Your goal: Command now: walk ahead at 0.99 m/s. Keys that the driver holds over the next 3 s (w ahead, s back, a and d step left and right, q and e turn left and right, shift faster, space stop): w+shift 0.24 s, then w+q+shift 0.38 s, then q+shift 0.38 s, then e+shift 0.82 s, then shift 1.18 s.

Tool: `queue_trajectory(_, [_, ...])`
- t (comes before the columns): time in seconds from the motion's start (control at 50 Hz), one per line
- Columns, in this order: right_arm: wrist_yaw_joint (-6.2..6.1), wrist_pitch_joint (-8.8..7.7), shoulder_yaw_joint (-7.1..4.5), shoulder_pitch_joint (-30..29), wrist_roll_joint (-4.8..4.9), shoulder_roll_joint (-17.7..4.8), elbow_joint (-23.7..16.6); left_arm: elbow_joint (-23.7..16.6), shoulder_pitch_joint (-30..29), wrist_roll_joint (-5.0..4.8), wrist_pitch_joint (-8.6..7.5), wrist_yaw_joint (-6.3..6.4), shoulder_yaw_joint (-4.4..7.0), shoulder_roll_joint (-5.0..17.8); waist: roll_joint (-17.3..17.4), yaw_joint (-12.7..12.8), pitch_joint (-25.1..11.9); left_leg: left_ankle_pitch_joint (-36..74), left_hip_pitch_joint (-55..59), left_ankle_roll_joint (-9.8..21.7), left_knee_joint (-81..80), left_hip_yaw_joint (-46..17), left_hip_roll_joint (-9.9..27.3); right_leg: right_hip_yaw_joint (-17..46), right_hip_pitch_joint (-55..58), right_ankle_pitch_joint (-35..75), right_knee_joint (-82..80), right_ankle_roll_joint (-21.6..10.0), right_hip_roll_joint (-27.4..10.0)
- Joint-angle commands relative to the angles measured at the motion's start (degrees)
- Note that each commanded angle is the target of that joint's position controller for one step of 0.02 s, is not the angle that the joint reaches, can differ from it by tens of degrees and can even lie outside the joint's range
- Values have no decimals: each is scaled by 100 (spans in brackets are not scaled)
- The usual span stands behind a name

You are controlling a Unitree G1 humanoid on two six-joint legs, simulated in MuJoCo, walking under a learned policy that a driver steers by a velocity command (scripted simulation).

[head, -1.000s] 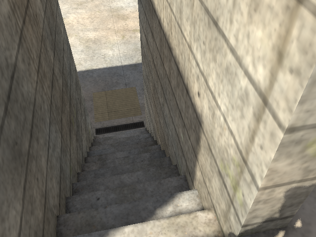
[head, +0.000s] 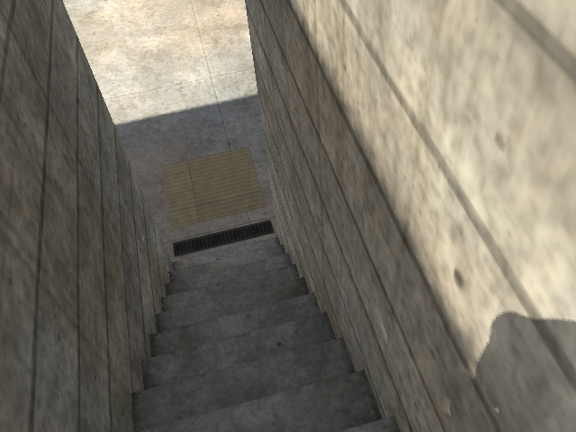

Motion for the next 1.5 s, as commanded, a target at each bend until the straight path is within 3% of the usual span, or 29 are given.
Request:
queue_trajectory(0.02, [-368,-242,87,-1642,283,-290,-748,-794,-314,-13,233,10,-183,263,-1134,1248,1130,4549,-1816,878,-1931,-2419,2027,149,-591,2827,-4574,-17,-989])
queue_trajectory(0.08, [-702,-311,-20,-1578,241,-344,-535,77,1149,289,120,-480,-54,224,-82,1336,106,1618,-3321,484,-458,-194,223,-695,4436,8759,-6945,217,-66])
queue_trajectory(0.16, [-620,-34,-268,-2259,165,-598,-292,1029,4141,113,261,-444,327,1209,844,2361,-768,4471,-179,69,4006,-127,256,-396,5161,7768,-8131,-9,-566])
queue_trajectory(0.18, [-483,-40,-309,-3125,62,-534,-611,1495,5209,142,214,-578,423,1393,340,3021,-573,4227,-308,-159,6515,-311,174,220,5374,7026,-8441,-332,-1053])
queue_trajectory(0.2, [-432,76,-193,-3885,234,73,-709,1836,5549,75,321,-550,209,814,-1904,3307,684,-973,-1711,-120,9131,-74,-1086,-595,5115,7311,-9254,-281,-715])
queue_trajectory(0.22, [-542,136,-129,-2990,359,579,-950,1943,5014,177,345,-560,-249,-96,-2787,2093,1280,-1551,-2902,361,9410,-1097,-1357,-897,4480,8046,-8332,147,-133])
queue_trajectory(0.24, [-405,136,127,-10,499,1581,-1077,1849,3903,-49,257,-435,52,799,-4375,-81,735,-450,-3847,591,6724,-1489,-639,3145,4585,3847,-9070,-1104,-960])
queue_trajectory(0.26, [-521,154,53,104,555,888,-636,1529,2861,-157,145,-402,87,719,-1661,54,1391,577,-4065,663,5499,-1498,-114,3630,3385,2988,-8929,-1113,-1316])
queue_trajectory(0.3, [-545,263,-20,-1125,331,423,-659,1264,1558,-100,2,-55,-51,263,1308,-233,1248,2513,-2592,454,3763,-1344,198,1587,1107,2636,-7629,-222,-341])
queue_trajectory(0.34, [-371,187,26,-1386,313,292,-891,1074,732,494,76,531,-140,272,-76,-465,1213,4406,-987,-113,1718,-951,540,1364,-612,3153,-6779,-479,-801])
queue_trajectory(0.46, [108,216,-141,-1622,275,-215,-1208,918,1577,222,10,359,130,807,-1231,189,-143,5899,796,-109,576,214,89,133,323,1386,-4981,-697,-642])
queue_trajectory(0.5, [6,321,-384,1703,151,-447,-202,562,112,73,-84,232,268,770,522,-1872,-22,4940,3550,1019,-404,-54,544,-1094,-1926,2865,314,110,143])
queue_trajectory(0.52, [67,201,-175,1758,259,-105,-130,517,385,126,-9,294,243,383,1473,-1614,506,3482,3146,995,-1174,-722,765,-1232,-2859,323,1325,174,687])
queue_trajectory(0.54, [99,-41,-79,16,315,-280,-776,-96,1521,264,-175,245,138,95,2436,274,412,5762,2147,1184,-517,-2413,647,-182,-2696,878,-227,97,266])
queue_trajectory(0.58, [-2,-98,-200,-1233,428,-139,-1113,59,1996,428,-248,214,270,376,-115,1179,215,5295,63,1531,-706,-2932,1006,-59,-1348,1900,-2914,339,-155])
queue_trajectory(0.62, [-192,-149,-355,-1379,28,-516,-1082,412,1881,-40,-179,224,270,344,-895,1298,117,3845,-2553,2321,-379,-5126,1774,-102,724,2903,-3303,710,-207])
queue_trajectory(0.7, [-573,-244,-288,-1131,558,-106,-850,-226,506,39,-286,-25,229,248,-640,1116,467,2413,-3041,1177,1244,-2768,71,-245,3033,5775,-7791,172,332])
queue_trajectory(0.76, [-249,-57,-159,-2957,547,-47,-1290,499,4039,320,-106,-228,569,704,567,3098,-896,5141,-3876,510,4268,-2486,-535,-481,7073,6828,-7297,-285,158])
queue_trajectory(0.78, [-176,-62,-210,-2832,459,-75,-1367,426,4456,188,127,-151,590,854,-332,3339,-530,1664,-3719,-58,7356,-1524,-1371,296,7139,8228,-9070,-886,-1021])
queue_trajectory(0.8, [-226,-48,-192,-672,706,465,-1762,463,3113,302,31,-280,410,1066,-2870,1299,-1010,-2061,-5355,-238,8441,-1722,-1209,1848,8057,11790,-6979,-1729,-2383])
queue_trajectory(0.88, [-657,460,-203,-1342,435,229,-1827,314,2085,142,255,-71,238,328,-809,840,599,127,-6407,-424,7833,-797,31,457,4924,7660,-7882,-1043,-1716])
queue_trajectory(0.94, [-209,591,7,-1495,230,348,-2550,-331,-300,330,478,516,242,790,-269,-489,1229,3930,-2271,-683,2475,-182,642,-1231,95,5545,-8159,-376,-888])
queue_trajectory(1.06, [346,598,150,-3320,230,116,-2909,-61,1339,-209,503,354,386,720,232,1047,297,6753,-1430,-423,-2547,-608,870,-1137,3682,2090,-6312,-545,-718])
queue_trajectory(1.12, [229,354,-446,477,181,-1326,-1522,337,903,-157,271,-131,440,1001,95,-684,-1015,7098,2438,143,-2414,63,842,-933,2696,3590,-2397,-105,-234])
queue_trajectory(1.14, [-36,303,-345,749,-31,-1422,-1430,539,1156,-108,290,-147,311,284,1894,-879,27,9704,2566,561,-3094,-64,1411,-1268,1231,-1917,629,443,1331])
queue_trajectory(1.16, [-65,270,-28,168,-184,-1428,-1569,525,2525,-115,302,-219,159,-476,2082,158,-662,12891,3709,997,-451,-1048,2672,884,-515,-2828,1671,599,1523])
queue_trajectory(1.22, [68,452,81,-1879,134,-1131,-1874,-199,1697,-101,684,-175,167,221,-644,1148,-1537,7567,1247,1111,-1129,-1946,3076,1013,302,-16,-224,867,605])
queue_trajectory(1.28, [-491,523,175,-2235,-327,-1264,-2302,-1212,91,-21,1312,184,109,465,-507,1004,-490,4918,-647,1127,-1996,-2681,3614,244,-453,2072,43,917,653])
queue_trajectory(1.5, [-786,740,290,-2051,-155,-825,-2408,-2254,-562,201,1104,145,108,170,964,605,-361,3420,-25,541,-867,196,2668,-422,-457,3552,-2466,667,302])
Next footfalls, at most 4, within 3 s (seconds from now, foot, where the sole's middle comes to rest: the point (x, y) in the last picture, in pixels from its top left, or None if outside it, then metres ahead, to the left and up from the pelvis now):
0.20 right None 0.31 -0.09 -0.93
0.50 left None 0.43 0.16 -1.13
0.76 right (313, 419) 0.69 -0.03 -1.34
1.14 left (218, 401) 0.87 0.32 -1.54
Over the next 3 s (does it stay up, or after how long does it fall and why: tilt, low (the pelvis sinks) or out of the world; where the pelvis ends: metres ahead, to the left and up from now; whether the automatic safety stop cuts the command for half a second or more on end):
stays up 1.04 0.26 -0.98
